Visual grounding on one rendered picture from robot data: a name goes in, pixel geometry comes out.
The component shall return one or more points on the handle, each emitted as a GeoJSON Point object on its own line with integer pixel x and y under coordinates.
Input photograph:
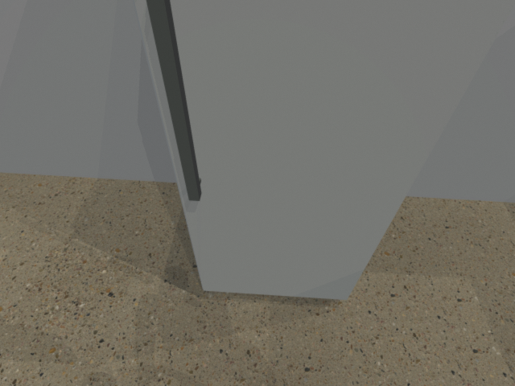
{"type": "Point", "coordinates": [165, 41]}

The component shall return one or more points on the fridge door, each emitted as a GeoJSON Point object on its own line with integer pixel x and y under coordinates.
{"type": "Point", "coordinates": [311, 120]}

